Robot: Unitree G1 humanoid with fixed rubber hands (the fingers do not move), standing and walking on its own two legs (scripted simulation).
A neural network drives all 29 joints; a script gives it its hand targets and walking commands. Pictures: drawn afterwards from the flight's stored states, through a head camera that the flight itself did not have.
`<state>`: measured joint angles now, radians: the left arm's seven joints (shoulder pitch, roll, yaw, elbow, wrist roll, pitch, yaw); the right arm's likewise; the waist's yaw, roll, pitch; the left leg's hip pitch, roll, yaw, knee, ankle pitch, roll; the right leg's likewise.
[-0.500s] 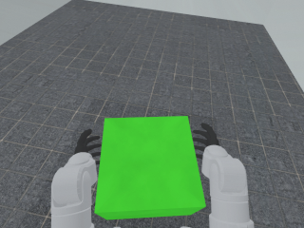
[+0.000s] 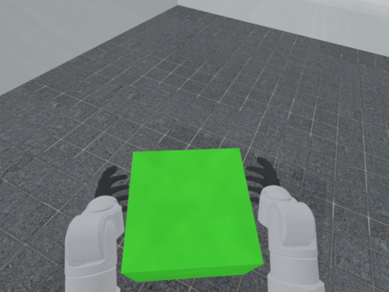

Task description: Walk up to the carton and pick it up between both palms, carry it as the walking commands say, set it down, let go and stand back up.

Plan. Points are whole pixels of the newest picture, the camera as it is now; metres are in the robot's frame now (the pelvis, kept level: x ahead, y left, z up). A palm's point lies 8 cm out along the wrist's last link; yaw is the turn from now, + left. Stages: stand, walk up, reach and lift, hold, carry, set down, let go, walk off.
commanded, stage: carry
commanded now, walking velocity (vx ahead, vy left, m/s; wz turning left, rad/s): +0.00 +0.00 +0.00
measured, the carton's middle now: (189, 213) +0.27 +0.01 +0.00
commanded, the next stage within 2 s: none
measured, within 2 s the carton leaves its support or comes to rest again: neither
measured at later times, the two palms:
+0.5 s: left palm (79, 215) +0.21 +0.20 +0.11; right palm (264, 218) +0.21 -0.11 +0.12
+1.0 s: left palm (90, 206) +0.23 +0.19 +0.10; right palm (264, 206) +0.24 -0.11 +0.11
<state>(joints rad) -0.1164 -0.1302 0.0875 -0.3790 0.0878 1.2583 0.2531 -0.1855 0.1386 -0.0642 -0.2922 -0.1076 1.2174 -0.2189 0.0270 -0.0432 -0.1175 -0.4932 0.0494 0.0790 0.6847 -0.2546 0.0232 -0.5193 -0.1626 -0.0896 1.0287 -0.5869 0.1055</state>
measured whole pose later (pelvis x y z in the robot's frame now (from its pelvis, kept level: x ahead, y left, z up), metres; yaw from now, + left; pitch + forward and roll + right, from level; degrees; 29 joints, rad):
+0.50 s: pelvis -0.04 +0.05 +0.01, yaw +0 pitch +2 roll -1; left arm -0.13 -0.13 0.07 -0.30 0.11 1.27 0.22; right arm -0.16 0.13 -0.08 -0.29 -0.11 1.26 -0.23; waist -0.01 0.00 -0.18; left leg -0.43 -0.02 0.12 0.49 -0.11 0.08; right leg -0.34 -0.04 -0.12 0.58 -0.29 0.00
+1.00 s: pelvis -0.02 +0.04 +0.01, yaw +0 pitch +3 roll -1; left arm -0.16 -0.13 0.09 -0.24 0.11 1.19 0.22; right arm -0.19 0.14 -0.10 -0.23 -0.12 1.18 -0.22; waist 0.00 0.00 -0.13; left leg -0.42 -0.01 0.12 0.49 -0.12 0.07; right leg -0.32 -0.03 -0.13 0.56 -0.29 -0.02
